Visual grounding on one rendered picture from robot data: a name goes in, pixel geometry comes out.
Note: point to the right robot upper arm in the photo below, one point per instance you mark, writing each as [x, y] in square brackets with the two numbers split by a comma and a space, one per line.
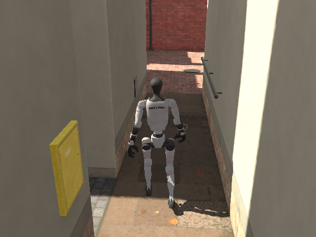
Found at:
[175, 111]

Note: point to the right robot shin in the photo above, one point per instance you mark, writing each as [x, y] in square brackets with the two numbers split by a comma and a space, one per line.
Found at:
[170, 183]

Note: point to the left robot thigh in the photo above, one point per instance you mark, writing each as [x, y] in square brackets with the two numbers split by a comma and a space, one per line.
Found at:
[146, 147]

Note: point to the robot right hand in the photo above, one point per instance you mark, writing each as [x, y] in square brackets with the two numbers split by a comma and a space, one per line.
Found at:
[178, 136]

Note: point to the left robot forearm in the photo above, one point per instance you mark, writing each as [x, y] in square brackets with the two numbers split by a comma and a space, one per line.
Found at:
[133, 134]

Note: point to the robot left hand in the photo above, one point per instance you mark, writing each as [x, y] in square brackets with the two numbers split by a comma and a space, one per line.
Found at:
[129, 150]

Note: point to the left robot upper arm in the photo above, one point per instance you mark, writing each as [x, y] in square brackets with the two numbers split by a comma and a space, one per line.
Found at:
[139, 113]

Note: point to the right robot forearm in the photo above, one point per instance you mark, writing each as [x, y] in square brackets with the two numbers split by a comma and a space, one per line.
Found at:
[180, 128]

